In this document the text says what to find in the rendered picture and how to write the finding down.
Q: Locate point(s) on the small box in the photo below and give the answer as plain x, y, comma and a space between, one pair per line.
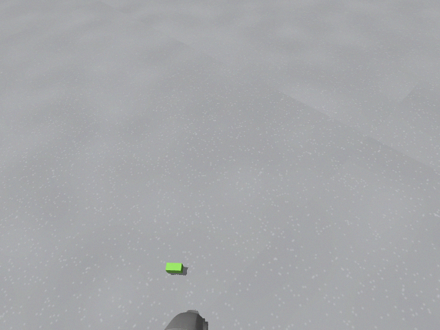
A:
174, 267

